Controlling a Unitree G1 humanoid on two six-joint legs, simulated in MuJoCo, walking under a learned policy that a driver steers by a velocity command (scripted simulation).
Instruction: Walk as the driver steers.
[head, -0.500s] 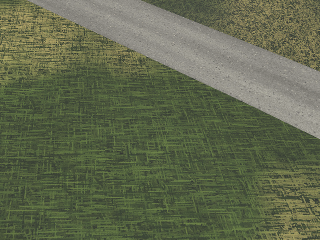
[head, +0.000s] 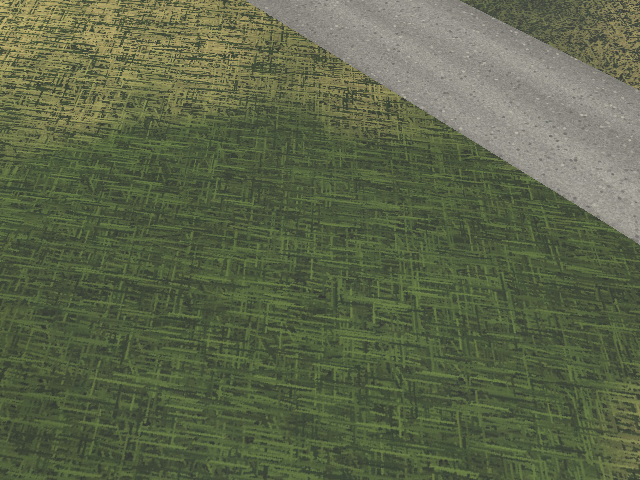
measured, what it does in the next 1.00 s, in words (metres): steps on the spot, turning left: left foot, then right foot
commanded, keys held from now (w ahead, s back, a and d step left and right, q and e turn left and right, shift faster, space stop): q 1.00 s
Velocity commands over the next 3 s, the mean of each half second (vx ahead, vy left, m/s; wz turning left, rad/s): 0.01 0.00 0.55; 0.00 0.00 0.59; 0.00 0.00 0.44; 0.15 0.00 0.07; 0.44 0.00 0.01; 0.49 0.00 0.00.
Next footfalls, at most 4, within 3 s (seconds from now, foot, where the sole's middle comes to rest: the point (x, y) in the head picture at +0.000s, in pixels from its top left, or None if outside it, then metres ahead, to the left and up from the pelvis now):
0.08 left None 0.05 0.12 -0.77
0.60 right None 0.11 -0.09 -0.77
1.02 left None -0.02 0.15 -0.77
1.48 right None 0.14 -0.01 -0.77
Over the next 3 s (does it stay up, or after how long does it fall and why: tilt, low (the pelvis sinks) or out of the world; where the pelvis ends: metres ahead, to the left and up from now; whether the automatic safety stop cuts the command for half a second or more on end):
stays up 0.43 0.50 -0.01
